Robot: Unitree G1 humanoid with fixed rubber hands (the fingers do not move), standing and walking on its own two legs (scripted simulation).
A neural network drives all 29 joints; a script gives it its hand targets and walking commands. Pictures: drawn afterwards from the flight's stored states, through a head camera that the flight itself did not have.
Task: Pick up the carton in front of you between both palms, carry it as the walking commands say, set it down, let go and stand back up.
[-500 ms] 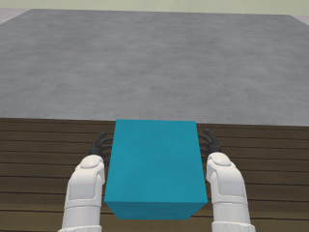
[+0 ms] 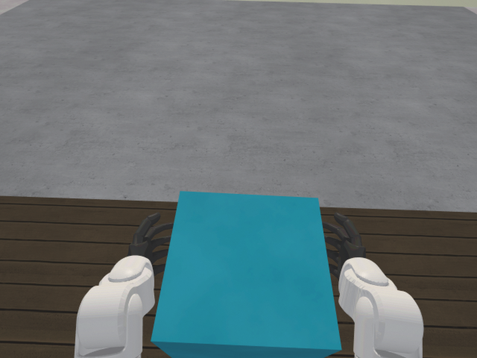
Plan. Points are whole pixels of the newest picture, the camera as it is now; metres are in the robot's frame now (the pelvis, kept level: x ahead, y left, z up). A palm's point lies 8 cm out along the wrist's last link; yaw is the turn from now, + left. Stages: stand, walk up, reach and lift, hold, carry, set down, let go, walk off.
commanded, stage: carry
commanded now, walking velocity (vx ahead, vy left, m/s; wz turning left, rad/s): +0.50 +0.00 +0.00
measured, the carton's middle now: (243, 287) +0.25 -0.01 +0.01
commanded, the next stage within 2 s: none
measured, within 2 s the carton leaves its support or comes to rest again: neither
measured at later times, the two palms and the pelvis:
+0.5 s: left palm (173, 126) +0.60 +0.14 +0.08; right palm (305, 135) +0.56 -0.16 +0.09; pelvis +0.34 +0.03 +0.01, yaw -6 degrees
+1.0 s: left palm (202, 52) +0.98 +0.10 +0.10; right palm (295, 54) +0.99 -0.20 +0.09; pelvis +0.67 -0.05 +0.00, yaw -2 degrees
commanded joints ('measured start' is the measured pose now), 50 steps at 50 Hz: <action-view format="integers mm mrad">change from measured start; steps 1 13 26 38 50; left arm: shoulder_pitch -473 -405 -324 -590 -966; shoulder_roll -815 -812 -915 -657 -782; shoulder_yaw -657 -658 -679 -626 -612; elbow -172 -144 -76 -123 82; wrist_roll -342 -352 -260 -337 -376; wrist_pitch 1 -15 -72 17 -60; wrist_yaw -134 -216 -182 -119 -126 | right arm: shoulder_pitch -375 -363 -343 -537 -886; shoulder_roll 835 899 902 650 775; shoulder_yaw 686 720 741 631 599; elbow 6 -53 -26 -41 188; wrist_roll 323 267 328 305 266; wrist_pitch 14 -21 -49 18 -50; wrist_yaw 176 180 252 161 123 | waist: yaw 45 -1 9 1 46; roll -59 -189 93 149 -121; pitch -128 -167 -78 -6 -259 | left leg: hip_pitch -485 317 284 352 -283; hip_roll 33 -150 198 139 -22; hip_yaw -5 245 -49 109 -30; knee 89 -486 -824 -512 196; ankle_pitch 140 478 343 917 163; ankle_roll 24 68 142 131 78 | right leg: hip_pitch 525 229 -298 -127 289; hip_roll -329 -137 -112 3 -268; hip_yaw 396 -12 111 -55 221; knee -278 134 345 31 -125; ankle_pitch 571 1010 195 266 768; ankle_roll -63 53 77 17 -107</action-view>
